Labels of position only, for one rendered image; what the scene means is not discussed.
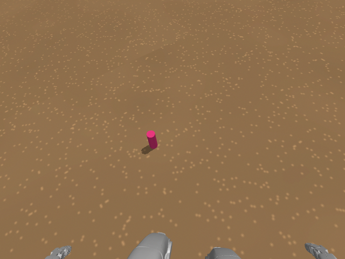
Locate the can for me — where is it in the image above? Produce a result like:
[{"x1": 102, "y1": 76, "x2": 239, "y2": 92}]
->
[{"x1": 147, "y1": 131, "x2": 157, "y2": 149}]

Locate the right robot hand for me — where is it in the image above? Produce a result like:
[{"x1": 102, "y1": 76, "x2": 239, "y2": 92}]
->
[{"x1": 305, "y1": 243, "x2": 337, "y2": 259}]

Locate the left robot hand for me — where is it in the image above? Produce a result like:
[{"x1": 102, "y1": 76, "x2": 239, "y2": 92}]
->
[{"x1": 45, "y1": 246, "x2": 72, "y2": 259}]

